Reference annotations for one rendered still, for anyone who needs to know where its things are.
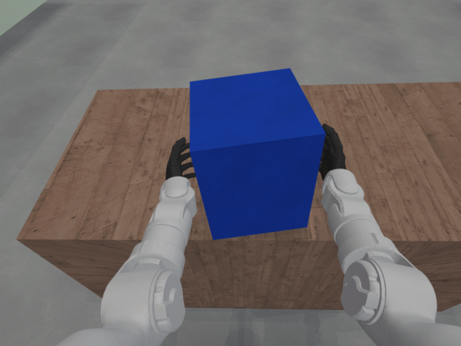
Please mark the robot right forearm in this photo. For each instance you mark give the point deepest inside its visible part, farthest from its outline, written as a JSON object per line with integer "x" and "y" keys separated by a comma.
{"x": 352, "y": 224}

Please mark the right robot hand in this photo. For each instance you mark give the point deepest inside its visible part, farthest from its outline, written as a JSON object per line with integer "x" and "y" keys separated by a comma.
{"x": 332, "y": 155}

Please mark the left robot hand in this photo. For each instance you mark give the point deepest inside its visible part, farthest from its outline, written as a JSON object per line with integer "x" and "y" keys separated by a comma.
{"x": 174, "y": 167}

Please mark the right robot upper arm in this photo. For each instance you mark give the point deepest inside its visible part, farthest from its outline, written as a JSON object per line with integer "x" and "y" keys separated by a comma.
{"x": 395, "y": 305}

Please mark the pedestal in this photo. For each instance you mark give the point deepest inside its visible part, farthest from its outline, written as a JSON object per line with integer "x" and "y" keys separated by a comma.
{"x": 402, "y": 142}

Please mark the carton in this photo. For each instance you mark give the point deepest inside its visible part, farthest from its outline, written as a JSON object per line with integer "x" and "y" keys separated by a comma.
{"x": 256, "y": 147}

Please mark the robot left forearm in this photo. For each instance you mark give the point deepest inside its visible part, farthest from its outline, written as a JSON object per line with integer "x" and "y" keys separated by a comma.
{"x": 167, "y": 232}

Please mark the left robot upper arm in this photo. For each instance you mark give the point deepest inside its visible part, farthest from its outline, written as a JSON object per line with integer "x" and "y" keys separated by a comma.
{"x": 139, "y": 308}

